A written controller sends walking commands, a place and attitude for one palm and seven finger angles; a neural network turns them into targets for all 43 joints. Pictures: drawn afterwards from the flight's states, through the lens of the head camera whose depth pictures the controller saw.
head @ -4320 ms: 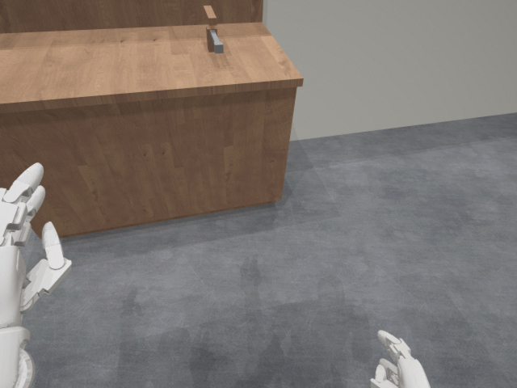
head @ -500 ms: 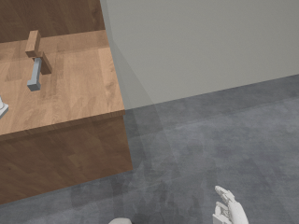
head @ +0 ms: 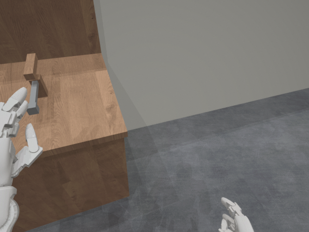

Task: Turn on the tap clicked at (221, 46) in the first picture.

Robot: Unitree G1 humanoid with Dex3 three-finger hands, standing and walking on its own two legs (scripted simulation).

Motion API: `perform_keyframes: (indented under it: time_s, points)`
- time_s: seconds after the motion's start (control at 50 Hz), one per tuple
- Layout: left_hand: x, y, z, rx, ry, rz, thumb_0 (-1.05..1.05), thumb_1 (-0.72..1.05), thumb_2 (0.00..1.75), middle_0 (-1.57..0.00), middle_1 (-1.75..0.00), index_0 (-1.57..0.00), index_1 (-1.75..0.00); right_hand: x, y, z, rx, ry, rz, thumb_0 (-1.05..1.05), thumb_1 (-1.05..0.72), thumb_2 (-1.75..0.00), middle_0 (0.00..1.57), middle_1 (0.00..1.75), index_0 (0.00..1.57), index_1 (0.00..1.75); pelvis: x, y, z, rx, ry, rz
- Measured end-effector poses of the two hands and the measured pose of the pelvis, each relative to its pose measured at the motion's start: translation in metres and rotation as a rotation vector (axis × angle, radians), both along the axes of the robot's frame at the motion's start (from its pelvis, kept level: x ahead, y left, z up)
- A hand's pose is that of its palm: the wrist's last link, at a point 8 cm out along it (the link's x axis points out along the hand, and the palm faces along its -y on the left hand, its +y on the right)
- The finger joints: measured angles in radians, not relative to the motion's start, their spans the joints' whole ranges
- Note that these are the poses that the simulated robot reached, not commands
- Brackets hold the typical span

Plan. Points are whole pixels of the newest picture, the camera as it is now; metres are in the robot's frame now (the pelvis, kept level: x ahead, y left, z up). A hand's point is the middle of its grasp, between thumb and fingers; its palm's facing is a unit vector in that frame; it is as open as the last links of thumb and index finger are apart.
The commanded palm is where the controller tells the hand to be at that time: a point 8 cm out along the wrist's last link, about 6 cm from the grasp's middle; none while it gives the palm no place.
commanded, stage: come to a stop and stand still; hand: left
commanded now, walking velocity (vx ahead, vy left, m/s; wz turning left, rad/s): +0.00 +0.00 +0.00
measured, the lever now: (32, 108) +0.43 +0.43 +0.04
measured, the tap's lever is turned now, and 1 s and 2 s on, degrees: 0 0 0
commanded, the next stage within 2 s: look again from close up in 0.46 s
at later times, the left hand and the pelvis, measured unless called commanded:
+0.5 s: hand (40, 141) +0.25 +0.27 +0.15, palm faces +0.38 -0.85 -0.37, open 7.4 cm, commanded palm +0.19 +0.30 +0.17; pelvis +0.03 +0.01 +0.00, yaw +1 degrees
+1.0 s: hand (39, 148) +0.23 +0.26 +0.15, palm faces +0.40 -0.85 -0.35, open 7.4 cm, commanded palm +0.17 +0.29 +0.17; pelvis +0.02 +0.01 +0.00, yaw +1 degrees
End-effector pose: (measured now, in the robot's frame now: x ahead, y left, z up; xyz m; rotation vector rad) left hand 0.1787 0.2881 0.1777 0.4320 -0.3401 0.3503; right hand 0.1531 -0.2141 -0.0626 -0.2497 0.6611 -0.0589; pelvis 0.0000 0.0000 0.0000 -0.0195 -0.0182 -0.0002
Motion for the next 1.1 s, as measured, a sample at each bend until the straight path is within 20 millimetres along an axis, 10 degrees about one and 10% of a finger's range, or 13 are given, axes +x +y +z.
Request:
perform_keyframes:
  time_s: [0.18, 0.42, 1.1]
  points:
    - [0.015, 0.019, -0.022, -0.015, 0.123, 0.031, 0.02, 0.89, 0.89, -0.21, -0.30, -0.21, -0.30, 0.031, 0.034, -0.004, 0.015, 0.036, 0.074, 0.02, -0.90, -0.90, 0.21, 0.30, 0.20, 0.30, 0.015, 0.011, 0.000, 0.008, 0.021, 0.010]
    - [0.030, 0.017, -0.004, 0.010, 0.060, 0.011, 0.02, 0.89, 0.89, -0.21, -0.30, -0.21, -0.30, 0.065, 0.021, 0.003, -0.012, -0.002, 0.040, 0.02, -0.90, -0.90, 0.21, 0.30, 0.20, 0.30, 0.030, 0.015, -0.001, -0.001, 0.031, 0.010]
    - [0.011, 0.013, -0.014, -0.029, 0.099, 0.039, 0.02, 0.89, 0.89, -0.21, -0.30, -0.21, -0.30, 0.030, 0.006, -0.007, -0.022, 0.059, -0.017, 0.02, -0.90, -0.90, 0.20, 0.30, 0.20, 0.30, 0.020, 0.012, -0.001, -0.006, 0.020, 0.025]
